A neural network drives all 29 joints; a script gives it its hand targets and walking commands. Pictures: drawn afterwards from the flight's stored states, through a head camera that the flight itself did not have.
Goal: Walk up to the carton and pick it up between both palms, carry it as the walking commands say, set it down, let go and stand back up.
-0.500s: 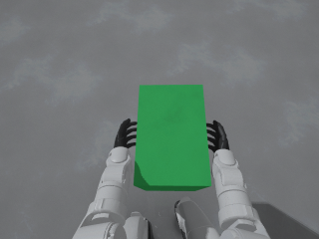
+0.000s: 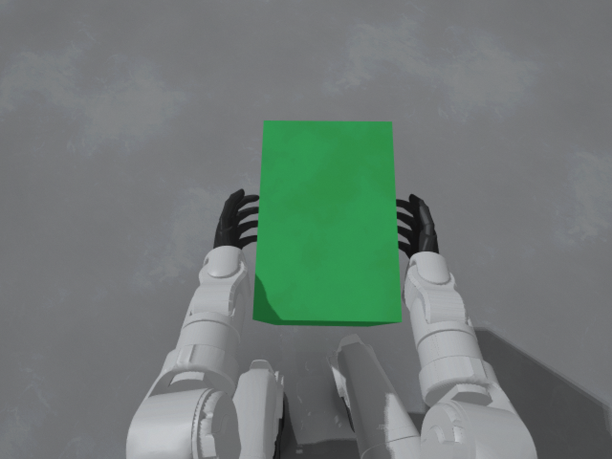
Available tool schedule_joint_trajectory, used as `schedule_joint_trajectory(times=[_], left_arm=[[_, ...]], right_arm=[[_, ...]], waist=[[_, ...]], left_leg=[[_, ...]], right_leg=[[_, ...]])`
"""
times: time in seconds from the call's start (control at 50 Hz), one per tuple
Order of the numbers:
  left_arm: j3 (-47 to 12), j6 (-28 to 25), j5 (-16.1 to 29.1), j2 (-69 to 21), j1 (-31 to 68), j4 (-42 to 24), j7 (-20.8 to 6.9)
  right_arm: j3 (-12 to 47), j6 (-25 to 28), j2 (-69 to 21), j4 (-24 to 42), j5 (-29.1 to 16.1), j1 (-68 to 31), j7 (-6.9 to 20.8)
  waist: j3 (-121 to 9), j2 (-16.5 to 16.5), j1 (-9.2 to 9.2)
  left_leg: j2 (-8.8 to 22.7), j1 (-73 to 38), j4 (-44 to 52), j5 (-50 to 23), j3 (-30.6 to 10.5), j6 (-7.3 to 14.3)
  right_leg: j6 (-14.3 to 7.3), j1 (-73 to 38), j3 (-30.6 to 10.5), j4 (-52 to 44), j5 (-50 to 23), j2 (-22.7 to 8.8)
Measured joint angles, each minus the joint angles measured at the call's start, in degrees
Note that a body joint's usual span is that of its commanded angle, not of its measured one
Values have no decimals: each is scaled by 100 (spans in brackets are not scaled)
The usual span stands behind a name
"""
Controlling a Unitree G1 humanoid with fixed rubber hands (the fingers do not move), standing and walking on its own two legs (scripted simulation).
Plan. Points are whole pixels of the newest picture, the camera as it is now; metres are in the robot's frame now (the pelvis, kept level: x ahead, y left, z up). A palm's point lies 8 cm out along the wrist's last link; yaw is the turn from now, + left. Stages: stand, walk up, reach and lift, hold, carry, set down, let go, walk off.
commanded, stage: set down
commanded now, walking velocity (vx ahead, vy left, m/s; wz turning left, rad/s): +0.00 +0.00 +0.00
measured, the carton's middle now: (324, 240) +0.41 -0.06 -0.15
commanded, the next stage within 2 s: none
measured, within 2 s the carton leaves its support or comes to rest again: neither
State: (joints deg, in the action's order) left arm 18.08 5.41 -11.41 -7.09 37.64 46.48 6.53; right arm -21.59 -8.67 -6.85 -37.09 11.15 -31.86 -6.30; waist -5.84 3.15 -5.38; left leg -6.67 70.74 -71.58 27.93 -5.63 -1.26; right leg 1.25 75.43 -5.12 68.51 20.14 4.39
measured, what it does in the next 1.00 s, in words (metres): lowers itself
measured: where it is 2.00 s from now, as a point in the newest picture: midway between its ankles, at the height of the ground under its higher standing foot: (313, 426)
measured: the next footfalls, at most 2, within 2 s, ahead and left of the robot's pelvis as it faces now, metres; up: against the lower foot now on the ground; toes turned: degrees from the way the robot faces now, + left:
none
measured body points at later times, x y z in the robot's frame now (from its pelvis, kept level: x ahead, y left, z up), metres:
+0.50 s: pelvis -0.01 +0.01 -0.07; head +0.21 -0.02 +0.32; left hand +0.43 +0.07 -0.16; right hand +0.39 -0.19 -0.17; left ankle +0.05 +0.12 -0.62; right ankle +0.10 -0.12 -0.62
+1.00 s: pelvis -0.03 +0.01 -0.14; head +0.24 -0.03 +0.22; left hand +0.46 +0.07 -0.25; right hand +0.41 -0.20 -0.25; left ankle +0.05 +0.13 -0.62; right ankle +0.10 -0.12 -0.62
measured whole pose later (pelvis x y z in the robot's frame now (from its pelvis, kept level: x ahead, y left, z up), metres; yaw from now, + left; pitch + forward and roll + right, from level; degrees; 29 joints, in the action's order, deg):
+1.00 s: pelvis -0.03 +0.01 -0.14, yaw +3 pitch +39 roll +2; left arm 18.3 9.0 -7.5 -3.2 57.3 49.8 10.9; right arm -23.9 -12.1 0.6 -42.1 9.4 -51.9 -4.7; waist -3.6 4.5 -6.4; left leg -12.1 106.4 -100.4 33.6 -4.3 -3.0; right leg 4.2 111.0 -6.9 97.2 25.4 6.4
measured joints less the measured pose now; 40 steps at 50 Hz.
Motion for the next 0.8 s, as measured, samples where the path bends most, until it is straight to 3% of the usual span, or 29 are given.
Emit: schedule_joint_trajectory(times=[0.44,0.8], left_arm=[[-48,91,275,123,790,118,266],[7,293,345,274,1540,250,405]], right_arm=[[-68,-31,378,-282,-221,-828,87],[-206,-230,617,-453,-182,-1587,155]], waist=[[-64,96,-70],[36,119,-80]], left_leg=[[-291,1793,-1430,339,105,35],[-467,3014,-2410,507,129,-75]], right_leg=[[217,1763,-158,1394,345,56],[284,2990,-189,2382,496,148]])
